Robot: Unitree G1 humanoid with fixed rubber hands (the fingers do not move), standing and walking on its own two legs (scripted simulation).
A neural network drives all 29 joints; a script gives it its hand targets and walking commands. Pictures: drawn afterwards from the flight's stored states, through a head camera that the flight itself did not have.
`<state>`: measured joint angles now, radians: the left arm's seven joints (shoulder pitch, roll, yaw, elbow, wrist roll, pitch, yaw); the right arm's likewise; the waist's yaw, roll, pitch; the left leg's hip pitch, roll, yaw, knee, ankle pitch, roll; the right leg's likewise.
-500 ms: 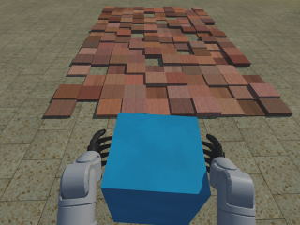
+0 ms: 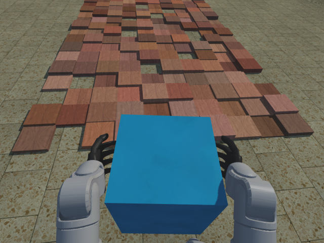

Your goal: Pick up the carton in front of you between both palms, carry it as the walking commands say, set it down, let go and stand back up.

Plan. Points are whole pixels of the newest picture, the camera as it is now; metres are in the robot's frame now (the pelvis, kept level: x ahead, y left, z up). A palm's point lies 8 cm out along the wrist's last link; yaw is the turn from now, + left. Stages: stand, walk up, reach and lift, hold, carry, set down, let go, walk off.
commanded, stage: carry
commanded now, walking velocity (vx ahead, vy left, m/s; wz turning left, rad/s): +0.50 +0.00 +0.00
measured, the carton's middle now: (163, 178) +0.28 -0.01 +0.02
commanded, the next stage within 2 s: none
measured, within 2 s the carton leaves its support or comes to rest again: neither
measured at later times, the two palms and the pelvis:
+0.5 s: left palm (113, 78) +0.59 +0.15 +0.10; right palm (201, 79) +0.61 -0.15 +0.09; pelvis +0.34 -0.01 +0.00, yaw +3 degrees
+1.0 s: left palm (116, 26) +0.98 +0.18 +0.11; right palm (181, 28) +0.99 -0.12 +0.11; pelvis +0.62 +0.02 -0.01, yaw +2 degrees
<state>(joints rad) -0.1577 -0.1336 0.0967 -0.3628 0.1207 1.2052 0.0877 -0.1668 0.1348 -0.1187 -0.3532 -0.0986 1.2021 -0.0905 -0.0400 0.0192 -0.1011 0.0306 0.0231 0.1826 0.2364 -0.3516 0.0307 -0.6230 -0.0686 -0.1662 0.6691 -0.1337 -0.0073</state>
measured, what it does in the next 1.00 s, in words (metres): walks ahead: right foot, then left foot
